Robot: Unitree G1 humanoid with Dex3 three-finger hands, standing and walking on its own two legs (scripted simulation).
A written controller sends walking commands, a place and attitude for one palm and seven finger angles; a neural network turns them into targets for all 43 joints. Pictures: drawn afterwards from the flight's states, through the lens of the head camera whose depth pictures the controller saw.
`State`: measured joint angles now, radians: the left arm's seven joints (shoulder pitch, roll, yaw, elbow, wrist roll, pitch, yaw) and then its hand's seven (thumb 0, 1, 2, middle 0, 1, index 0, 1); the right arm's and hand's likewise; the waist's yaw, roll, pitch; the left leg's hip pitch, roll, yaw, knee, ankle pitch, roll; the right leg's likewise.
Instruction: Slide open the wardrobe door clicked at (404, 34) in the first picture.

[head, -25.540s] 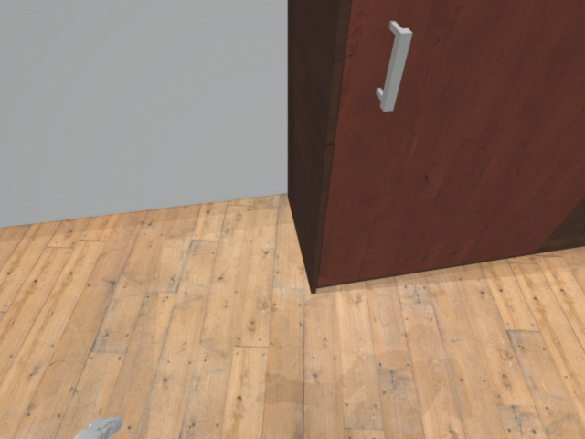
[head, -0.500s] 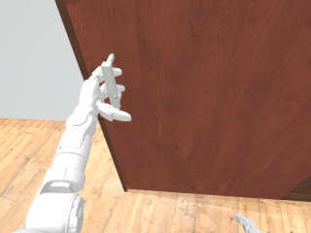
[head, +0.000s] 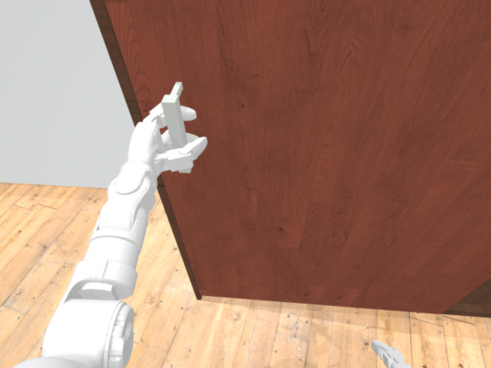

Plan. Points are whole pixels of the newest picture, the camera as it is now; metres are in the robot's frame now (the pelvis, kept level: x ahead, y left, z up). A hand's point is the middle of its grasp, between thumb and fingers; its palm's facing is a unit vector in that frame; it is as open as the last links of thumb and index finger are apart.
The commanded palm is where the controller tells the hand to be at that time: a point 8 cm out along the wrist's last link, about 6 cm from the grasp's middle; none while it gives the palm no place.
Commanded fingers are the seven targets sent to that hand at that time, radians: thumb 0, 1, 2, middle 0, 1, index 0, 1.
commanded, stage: grip the handle and tug to test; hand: left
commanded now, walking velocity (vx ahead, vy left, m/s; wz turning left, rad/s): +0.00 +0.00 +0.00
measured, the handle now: (181, 129) +0.48 +0.13 +0.15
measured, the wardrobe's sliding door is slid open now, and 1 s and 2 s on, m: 0.00 0.00 0.00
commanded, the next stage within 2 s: tug the door sideways, standing still in 0.86 s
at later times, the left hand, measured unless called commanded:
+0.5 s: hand (186, 148) +0.42 +0.11 +0.15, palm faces -0.06 -1.00 +0.00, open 5.5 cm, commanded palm +0.39 +0.17 +0.15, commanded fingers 0.00 0.90 0.90 -0.45 -1.40 -0.45 -1.40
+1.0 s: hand (186, 150) +0.42 +0.11 +0.15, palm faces -0.07 -1.00 +0.00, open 5.7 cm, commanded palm +0.39 +0.16 +0.15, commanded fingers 0.00 0.90 0.90 -0.45 -1.40 -0.45 -1.40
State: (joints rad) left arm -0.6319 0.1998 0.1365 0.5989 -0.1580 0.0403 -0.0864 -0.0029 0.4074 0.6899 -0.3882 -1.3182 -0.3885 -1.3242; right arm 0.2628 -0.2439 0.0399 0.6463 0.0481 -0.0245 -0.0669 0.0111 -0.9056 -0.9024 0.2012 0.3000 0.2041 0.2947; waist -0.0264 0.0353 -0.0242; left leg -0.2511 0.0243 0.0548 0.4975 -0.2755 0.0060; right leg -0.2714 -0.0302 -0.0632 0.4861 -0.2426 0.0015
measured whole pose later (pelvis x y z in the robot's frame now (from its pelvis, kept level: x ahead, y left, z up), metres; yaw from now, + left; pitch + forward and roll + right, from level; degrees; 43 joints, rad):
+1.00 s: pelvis +0.04 +0.00 +0.00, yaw -2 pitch +2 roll +0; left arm -0.36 0.19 0.16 0.23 -0.17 0.17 -0.09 0.01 0.76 0.77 -0.32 -1.40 -0.32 -1.38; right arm 0.24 -0.24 0.03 0.58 0.05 0.02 -0.05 0.01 -0.91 -0.90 0.20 0.30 0.20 0.29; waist -0.03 0.04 -0.05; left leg -0.16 0.04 0.09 0.44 -0.31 0.00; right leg -0.20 -0.01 -0.03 0.44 -0.27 0.00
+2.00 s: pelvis +0.01 +0.01 +0.00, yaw +3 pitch +2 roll +0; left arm -0.64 0.12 -0.02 0.52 -0.14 0.10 0.06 0.00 0.78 0.81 -0.32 -1.38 -0.24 -1.40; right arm 0.24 -0.22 0.03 0.69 0.02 -0.06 -0.03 0.01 -0.91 -0.90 0.20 0.30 0.20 0.29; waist 0.02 0.04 -0.03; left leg -0.28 0.00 0.00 0.55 -0.31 0.01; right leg -0.27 -0.06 -0.11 0.53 -0.29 0.01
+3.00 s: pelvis +0.10 -0.18 -0.01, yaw +8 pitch +0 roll -1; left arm -0.31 0.19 0.22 -0.08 -0.12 -0.02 0.21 -0.03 0.71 0.84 -0.45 -1.40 -0.10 -1.39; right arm 0.02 -0.26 -0.02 0.58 0.04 -0.10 -0.04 0.01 -0.91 -0.90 0.20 0.30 0.21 0.29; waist 0.08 0.10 0.26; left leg -0.37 0.05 0.00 1.02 -0.63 -0.03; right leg -0.36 -0.08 -0.08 0.60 -0.23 0.03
